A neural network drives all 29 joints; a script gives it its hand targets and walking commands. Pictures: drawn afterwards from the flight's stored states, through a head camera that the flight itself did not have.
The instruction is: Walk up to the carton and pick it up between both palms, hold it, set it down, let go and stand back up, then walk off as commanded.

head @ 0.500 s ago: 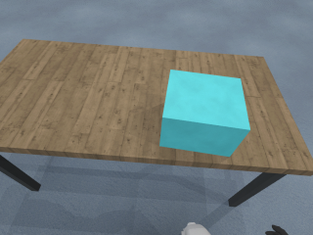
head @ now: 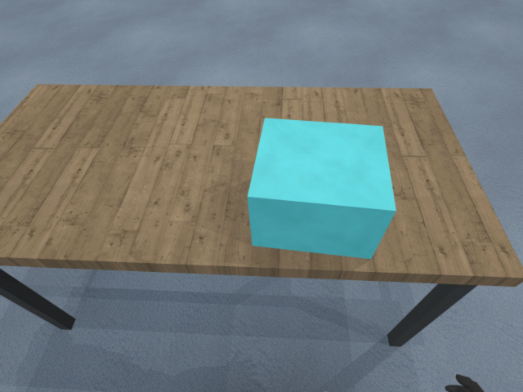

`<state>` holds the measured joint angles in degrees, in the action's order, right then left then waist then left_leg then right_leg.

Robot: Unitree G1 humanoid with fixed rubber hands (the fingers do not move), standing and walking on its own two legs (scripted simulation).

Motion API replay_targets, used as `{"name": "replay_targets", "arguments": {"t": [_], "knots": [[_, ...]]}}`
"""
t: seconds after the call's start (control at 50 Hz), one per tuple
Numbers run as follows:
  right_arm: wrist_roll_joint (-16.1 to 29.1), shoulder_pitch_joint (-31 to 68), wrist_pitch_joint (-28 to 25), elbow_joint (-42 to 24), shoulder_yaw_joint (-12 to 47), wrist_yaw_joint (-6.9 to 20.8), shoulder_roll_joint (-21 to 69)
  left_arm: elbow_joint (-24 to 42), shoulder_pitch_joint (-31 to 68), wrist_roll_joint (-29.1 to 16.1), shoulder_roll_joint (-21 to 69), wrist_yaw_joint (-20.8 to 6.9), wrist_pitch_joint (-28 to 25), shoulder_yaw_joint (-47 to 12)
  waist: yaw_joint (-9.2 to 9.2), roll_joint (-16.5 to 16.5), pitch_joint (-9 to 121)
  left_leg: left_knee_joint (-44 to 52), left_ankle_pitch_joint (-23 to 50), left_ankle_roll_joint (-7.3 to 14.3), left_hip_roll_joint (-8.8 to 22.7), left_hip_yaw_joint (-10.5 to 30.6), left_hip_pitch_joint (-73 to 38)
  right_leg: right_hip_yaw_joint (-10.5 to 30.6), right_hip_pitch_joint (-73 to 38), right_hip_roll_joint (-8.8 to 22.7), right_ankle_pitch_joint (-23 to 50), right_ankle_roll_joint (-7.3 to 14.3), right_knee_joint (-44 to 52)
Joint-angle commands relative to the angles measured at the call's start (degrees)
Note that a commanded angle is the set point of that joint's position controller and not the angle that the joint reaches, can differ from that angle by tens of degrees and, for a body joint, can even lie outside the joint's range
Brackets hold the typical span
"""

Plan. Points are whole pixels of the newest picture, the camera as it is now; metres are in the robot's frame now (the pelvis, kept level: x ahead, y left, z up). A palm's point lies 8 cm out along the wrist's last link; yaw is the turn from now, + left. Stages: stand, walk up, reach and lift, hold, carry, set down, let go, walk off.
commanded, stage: walk up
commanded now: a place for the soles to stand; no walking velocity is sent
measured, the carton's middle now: (316, 186) +0.51 -0.09 -0.02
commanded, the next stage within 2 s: none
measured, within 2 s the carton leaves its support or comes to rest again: neither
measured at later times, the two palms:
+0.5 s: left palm out of the picture +0.05 +0.33 -0.10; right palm out of the picture +0.07 -0.32 -0.09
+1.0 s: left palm out of the picture +0.01 +0.32 -0.10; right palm out of the picture +0.03 -0.33 -0.09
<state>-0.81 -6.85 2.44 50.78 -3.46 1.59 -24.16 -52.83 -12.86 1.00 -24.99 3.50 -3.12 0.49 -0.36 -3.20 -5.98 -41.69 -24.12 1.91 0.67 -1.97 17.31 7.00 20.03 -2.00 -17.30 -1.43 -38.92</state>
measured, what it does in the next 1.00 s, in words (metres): steps on the spot: right foot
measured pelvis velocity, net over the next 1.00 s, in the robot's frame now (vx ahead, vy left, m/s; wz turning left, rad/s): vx -0.07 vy -0.01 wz -0.03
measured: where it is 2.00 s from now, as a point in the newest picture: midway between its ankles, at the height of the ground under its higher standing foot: outside the picture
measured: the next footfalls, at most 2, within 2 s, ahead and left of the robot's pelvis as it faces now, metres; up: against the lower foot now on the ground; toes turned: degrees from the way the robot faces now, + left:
right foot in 0.74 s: +0.02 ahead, -0.17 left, +0.00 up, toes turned +6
right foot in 1.24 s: -0.01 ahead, -0.18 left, +0.00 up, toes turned +5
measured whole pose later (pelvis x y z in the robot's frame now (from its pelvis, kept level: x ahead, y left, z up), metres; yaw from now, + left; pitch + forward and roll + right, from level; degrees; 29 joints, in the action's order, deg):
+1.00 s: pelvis -0.07 -0.01 +0.00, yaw -2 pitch -4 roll -2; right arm -0.8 -7.1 1.4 50.8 -3.5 1.6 -23.8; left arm -52.6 -12.6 0.9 -24.9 2.1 -1.5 0.5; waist -0.4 -1.9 -6.4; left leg -43.0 -20.0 1.4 2.9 -2.1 18.9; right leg 7.5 20.1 -2.8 -22.5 -0.8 -43.2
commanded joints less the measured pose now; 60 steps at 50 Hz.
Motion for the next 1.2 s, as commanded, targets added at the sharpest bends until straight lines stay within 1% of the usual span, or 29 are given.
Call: {"name": "replay_targets", "arguments": {"t": [0.0, 0.02, 0.12, 0.14, 0.18, 0.2, 0.22, 0.24, 0.32, 0.36, 0.38, 0.4, 0.42, 0.44, 0.48, 0.5, 0.54, 0.56, 0.64, 0.68, 0.74, 0.76, 0.9, 0.94, 0.96, 0.98, 1.06, 1.16, 1.18], "knots": [[-1.35, -1.38, -2.88, -3.49, -5.16, -1.06, -15.97, 5.32, 1.85, -1.11, -7.80, -0.41, 0.71, 2.52, -3.14, -7.68, 4.60, 29.32, -0.31, 3.95, 19.56, 24.92, -14.75, -0.61, 16.48, -4.24, -7.28, 1.94, -8.36], [-0.12, 0.42, -3.07, -3.90, -4.70, -0.85, -15.67, 3.76, 1.49, -0.72, -12.28, -0.12, 0.97, 3.77, -1.83, 1.25, 4.32, 25.03, 4.65, 7.38, 21.39, 25.78, -8.92, -0.76, 11.23, -2.88, -14.95, 1.64, -14.83], [-0.80, 1.17, -3.26, -4.41, -3.48, -1.54, -13.85, 4.52, -2.21, -0.56, -9.49, -0.71, -0.67, 3.48, -0.40, -9.21, 5.61, 10.12, 42.31, 8.92, 16.42, 9.55, -12.89, -6.91, 7.28, 1.53, -7.60, 2.74, -6.70], [0.32, 2.43, -2.60, -4.97, -3.24, -1.45, -13.08, 2.73, -2.38, -0.75, -10.26, -0.66, -0.92, 3.32, -0.06, -2.04, 7.28, 7.66, 43.64, 6.63, 12.93, 5.04, -10.24, -7.92, 0.07, -0.05, 0.54, 3.36, -2.33], [0.51, 5.46, -1.49, -6.26, -3.14, -0.85, -10.88, 1.37, -8.43, -0.46, -12.28, -0.04, -2.22, 4.54, 2.42, 0.51, 10.85, -3.89, 27.18, 2.28, 7.27, 1.09, -4.39, 1.73, -9.91, 3.60, 25.21, 4.90, 7.22], [0.68, 3.78, -1.19, -7.20, -2.60, -0.54, -9.33, 2.85, -5.74, 0.41, -17.20, 0.04, -2.14, 5.14, 1.16, 8.19, 9.82, -10.30, 8.17, -0.67, 1.90, 1.53, 5.66, 21.63, -12.09, 13.62, 33.32, 10.84, 7.82], [1.04, 3.87, -0.49, -7.69, -2.26, -0.90, -8.31, 3.81, -5.38, -0.05, -16.89, -0.04, -2.40, 5.13, 0.95, 6.77, 8.40, -13.75, -14.77, -0.55, 0.26, 5.42, 7.07, 28.36, -10.20, 18.33, 41.70, 15.93, 10.82], [0.45, 3.28, -0.20, -7.03, -2.20, -1.08, -8.44, 2.47, -6.42, -0.44, -17.35, 0.19, -2.56, 5.08, 0.43, 6.03, 8.05, -14.49, -16.80, -0.71, 0.15, 8.33, 9.00, 32.47, -11.05, 19.18, 38.28, 17.77, 10.78], [0.15, 2.43, -0.64, -4.62, -2.96, -1.03, -8.85, 3.92, -1.89, -0.06, -14.60, 0.77, -1.37, 4.08, 0.51, 13.07, 7.42, -7.50, -10.14, -1.66, 0.84, 6.36, 7.11, 24.02, -10.38, 14.84, 47.05, 14.80, 8.59], [0.31, -0.43, -0.72, -3.23, -3.77, -1.08, -9.65, 5.54, 1.52, -0.20, -14.77, 0.82, -0.80, 4.55, -1.29, 13.78, 8.22, -0.68, -4.59, -1.33, 1.53, 5.98, 1.19, 22.34, -7.37, 14.82, 38.20, 14.12, 7.83], [0.16, -1.56, -1.12, -3.59, -3.99, -1.04, -10.09, 6.77, 3.36, -0.59, -14.65, 0.57, -0.57, 4.51, -1.84, 6.20, 8.37, 3.18, 3.28, -0.33, 2.07, 4.15, -3.39, 18.99, -0.91, 13.23, 26.28, 11.86, 7.66], [0.13, -2.94, -1.35, -2.56, -3.56, -0.98, -9.32, 6.45, 4.86, -0.75, -13.81, 0.54, -0.06, 3.87, -3.76, 9.87, 7.96, 12.16, 4.64, 0.38, 1.44, 4.57, -11.05, 15.50, 4.04, 9.83, 24.10, 9.80, 5.46], [-1.13, -5.79, -1.75, -1.57, -4.40, -1.33, -13.08, 6.39, 7.59, -0.61, -10.40, 0.29, 0.52, 2.58, -6.46, -2.24, 7.01, 21.13, 0.08, 0.93, 7.07, 12.54, -14.72, 9.52, 13.43, 4.86, 13.97, 6.46, -1.86], [-0.76, -4.47, -2.29, -1.49, -4.93, -1.11, -16.19, 6.24, 6.43, -0.84, -8.06, 0.18, 0.79, 2.55, -4.37, -8.14, 1.80, 27.85, -0.24, 3.37, 17.76, 25.55, -11.39, -0.43, 16.18, -4.27, -5.91, 3.57, -9.40], [-0.04, 0.29, -2.85, -3.45, -3.89, -1.20, -14.51, 3.83, 1.32, -1.33, -12.37, 0.14, 1.35, 4.02, -2.69, -3.75, 3.01, 24.45, 7.05, 9.21, 22.10, 23.16, -7.37, -2.82, 12.13, -2.74, -16.54, 2.48, -18.92], [-0.20, 1.39, -2.77, -4.07, -3.62, -1.51, -13.33, 3.90, -0.92, -1.46, -11.58, 0.10, 1.03, 4.09, -1.02, -0.24, 2.58, 21.71, 13.47, 10.35, 20.25, 20.70, -5.48, -2.42, 11.27, -1.60, -14.84, 2.58, -21.78], [-0.69, 4.61, -2.86, -5.26, -3.28, -1.01, -12.72, 2.66, -4.63, -1.31, -10.76, -0.46, 0.57, 3.64, 0.39, -8.38, 3.19, 19.84, 10.26, 10.18, 16.42, 14.76, -5.32, -3.17, 9.90, -0.54, -12.98, 1.60, -21.62], [-0.74, 2.28, -2.62, -5.52, -3.50, -1.08, -13.47, 3.16, -2.46, -0.63, -11.94, -0.73, 0.41, 3.88, -1.47, -4.22, 1.80, 17.91, 13.02, 9.35, 16.93, 15.91, -7.91, -3.55, 11.21, 0.12, -12.71, 1.43, -18.33], [-1.46, 3.64, -2.10, -6.31, -3.37, -0.67, -13.01, 1.51, -4.18, -0.65, -11.13, -1.09, 0.19, 4.21, -0.76, -10.16, 2.61, 16.39, 5.82, 10.71, 15.94, 11.31, -0.31, -8.48, 1.78, 0.81, -11.35, 0.92, -7.06], [-0.55, 6.32, -1.03, -7.10, -3.34, -0.55, -13.60, -0.12, -7.43, 0.09, -10.27, -0.79, -0.38, 4.46, 1.74, -4.53, 5.22, 8.88, 5.48, 7.13, 11.95, 7.16, 1.21, -9.88, -8.40, -1.55, -0.38, 2.59, 5.62], [0.12, 5.43, -0.18, -6.65, -1.98, -0.38, -7.72, 2.06, -3.01, 0.34, -17.06, -0.39, -1.70, 5.38, 0.39, 8.52, 1.68, -8.68, -9.89, -1.22, 0.96, 3.97, 11.88, 29.99, -5.36, 15.93, 4.27, 10.01, 18.90], [-0.59, 4.00, 0.48, -5.43, -3.22, -0.96, -10.95, 3.25, -2.40, 0.67, -19.98, -0.08, -1.52, 5.71, 0.40, 10.34, 1.85, -14.41, -13.00, -0.80, 0.62, 6.78, 7.00, 34.10, 3.89, 18.24, -5.67, 14.38, 21.83], [-0.54, -2.83, -1.96, -1.71, -3.87, -0.49, -9.69, 4.81, 3.27, 0.61, -13.28, -1.20, 0.42, 4.06, -2.98, 10.44, 6.20, 14.00, -1.25, 0.19, 0.01, 3.14, -11.62, 15.98, 6.43, 8.31, 4.99, 9.13, 10.73], [-1.25, -3.91, -2.96, -1.36, -4.95, -0.68, -16.22, 6.16, 5.62, -0.50, -7.93, -1.33, 0.65, 2.79, -4.89, -9.30, 5.84, 29.23, -17.22, 6.53, 18.13, 25.22, -11.91, -0.29, 15.17, -4.55, -7.06, 2.93, -9.00], [-1.49, -1.24, -3.47, -3.17, -5.24, -0.96, -17.19, 5.31, 3.11, -0.01, -11.54, -0.84, 0.98, 3.54, -4.35, -7.48, 2.72, 30.43, -21.22, 8.24, 21.26, 27.52, -6.39, 0.02, 15.12, -2.26, -13.35, 2.45, -14.36], [-1.44, 2.78, -3.65, -3.78, -3.91, -0.81, -14.02, 2.93, 1.35, -0.36, -11.11, -1.15, 0.76, 3.78, -1.47, -4.08, 0.93, 28.81, -17.87, 10.12, 20.21, 25.85, -3.26, 0.04, 11.29, -0.98, -12.55, 2.38, -17.24], [-1.00, 1.15, -3.91, -4.67, -3.85, -1.34, -14.52, 3.40, -2.11, -0.18, -10.74, -1.80, -0.13, 3.92, -1.74, -6.02, 5.28, 18.73, 6.38, 11.01, 18.59, 15.23, -9.42, -3.67, 11.55, 0.81, -11.31, 2.25, -14.83], [-0.77, 4.68, -2.45, -4.97, -3.58, -0.82, -13.45, 0.68, -8.15, -0.46, -9.17, -1.63, -0.60, 3.85, 1.58, -8.53, 6.84, 13.23, 3.19, 5.75, 11.60, 4.99, -1.35, -7.24, -3.43, -0.44, -0.66, 3.44, 2.17], [-0.63, 5.18, -1.98, -5.63, -3.46, -0.66, -13.57, 0.57, -8.14, 0.44, -9.96, -1.38, -0.71, 4.23, 2.06, -3.97, 5.60, 9.79, 0.42, 5.03, 11.57, 5.58, 3.53, -6.27, -6.75, -1.09, 2.63, 3.85, 4.26]]}}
